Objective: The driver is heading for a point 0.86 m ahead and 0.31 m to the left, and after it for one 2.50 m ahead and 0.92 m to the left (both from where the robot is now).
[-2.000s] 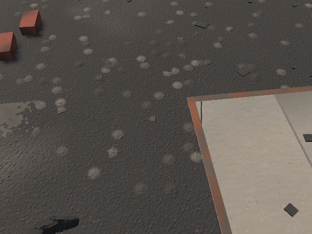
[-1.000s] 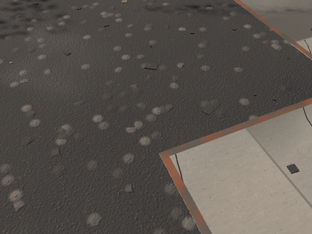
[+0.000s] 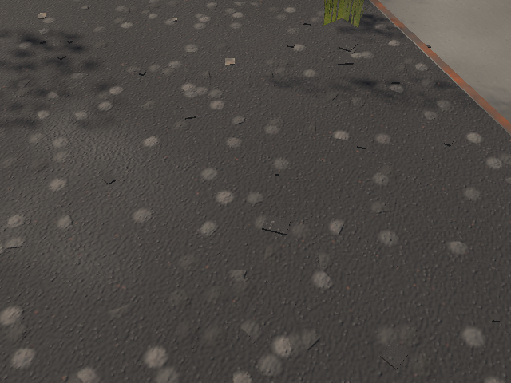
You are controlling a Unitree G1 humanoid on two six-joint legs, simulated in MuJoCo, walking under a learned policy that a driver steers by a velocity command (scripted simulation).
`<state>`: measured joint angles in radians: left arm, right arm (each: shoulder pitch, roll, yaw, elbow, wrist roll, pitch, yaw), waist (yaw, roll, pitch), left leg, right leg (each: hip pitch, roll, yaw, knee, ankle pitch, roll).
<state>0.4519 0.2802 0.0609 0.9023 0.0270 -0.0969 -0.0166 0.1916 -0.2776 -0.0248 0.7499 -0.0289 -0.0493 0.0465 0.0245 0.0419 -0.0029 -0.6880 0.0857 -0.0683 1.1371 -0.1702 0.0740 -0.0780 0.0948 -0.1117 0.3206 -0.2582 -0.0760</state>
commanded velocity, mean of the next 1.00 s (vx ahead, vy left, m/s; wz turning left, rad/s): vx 0.89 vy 0.00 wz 0.80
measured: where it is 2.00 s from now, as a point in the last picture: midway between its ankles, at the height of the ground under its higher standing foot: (175, 209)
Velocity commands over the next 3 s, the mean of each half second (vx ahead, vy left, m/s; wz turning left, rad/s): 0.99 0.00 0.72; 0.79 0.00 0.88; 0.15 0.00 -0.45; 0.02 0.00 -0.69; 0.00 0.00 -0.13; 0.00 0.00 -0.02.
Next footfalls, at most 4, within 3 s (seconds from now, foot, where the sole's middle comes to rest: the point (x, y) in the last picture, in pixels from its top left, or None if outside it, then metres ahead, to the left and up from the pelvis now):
0.24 left None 0.43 0.08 -0.78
0.66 right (254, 258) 0.90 0.06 -0.78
1.06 left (137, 231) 1.00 0.45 -0.78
1.50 right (206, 196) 1.16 0.23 -0.78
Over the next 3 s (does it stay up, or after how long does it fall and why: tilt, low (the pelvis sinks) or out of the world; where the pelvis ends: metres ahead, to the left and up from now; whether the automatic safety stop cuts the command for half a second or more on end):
stays up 1.08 0.29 0.00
